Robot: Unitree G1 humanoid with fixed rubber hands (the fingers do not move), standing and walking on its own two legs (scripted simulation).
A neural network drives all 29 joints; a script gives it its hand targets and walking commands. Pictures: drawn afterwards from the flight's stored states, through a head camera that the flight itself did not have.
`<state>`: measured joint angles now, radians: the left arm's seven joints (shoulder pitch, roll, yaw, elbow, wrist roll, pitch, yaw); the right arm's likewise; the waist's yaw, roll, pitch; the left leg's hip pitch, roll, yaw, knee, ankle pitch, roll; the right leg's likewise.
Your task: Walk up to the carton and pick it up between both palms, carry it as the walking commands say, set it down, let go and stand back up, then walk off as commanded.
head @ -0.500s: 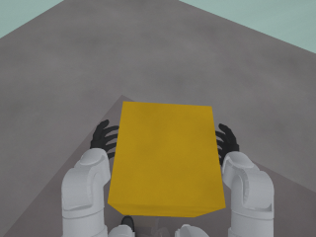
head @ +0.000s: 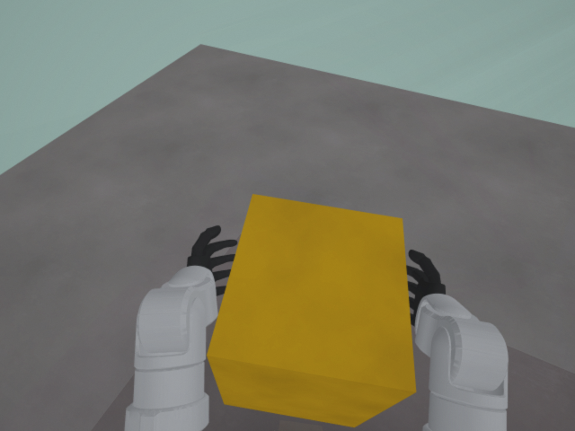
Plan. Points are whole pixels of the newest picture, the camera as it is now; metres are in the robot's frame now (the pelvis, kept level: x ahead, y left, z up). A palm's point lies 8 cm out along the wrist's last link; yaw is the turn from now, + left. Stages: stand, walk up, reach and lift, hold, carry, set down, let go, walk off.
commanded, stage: carry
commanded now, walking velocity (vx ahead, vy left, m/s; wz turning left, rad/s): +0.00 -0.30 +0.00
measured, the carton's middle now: (306, 318) +0.28 -0.01 +0.01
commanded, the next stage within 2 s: none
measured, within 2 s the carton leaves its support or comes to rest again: neither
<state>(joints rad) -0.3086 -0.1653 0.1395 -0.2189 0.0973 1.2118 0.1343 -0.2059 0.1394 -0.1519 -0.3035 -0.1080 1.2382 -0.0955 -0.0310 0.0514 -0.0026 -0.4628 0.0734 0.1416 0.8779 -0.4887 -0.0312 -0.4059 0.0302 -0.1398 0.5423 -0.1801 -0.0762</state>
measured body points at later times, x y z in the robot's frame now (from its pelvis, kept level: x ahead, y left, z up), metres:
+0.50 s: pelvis -0.03 -0.16 +0.01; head +0.01 -0.19 +0.45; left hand +0.28 -0.03 +0.07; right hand +0.26 -0.32 +0.05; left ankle -0.05 -0.02 -0.67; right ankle -0.01 -0.28 -0.73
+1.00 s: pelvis -0.11 -0.34 -0.01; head -0.08 -0.35 +0.44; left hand +0.17 -0.17 +0.07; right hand +0.19 -0.47 +0.06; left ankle -0.07 -0.12 -0.72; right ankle -0.07 -0.48 -0.73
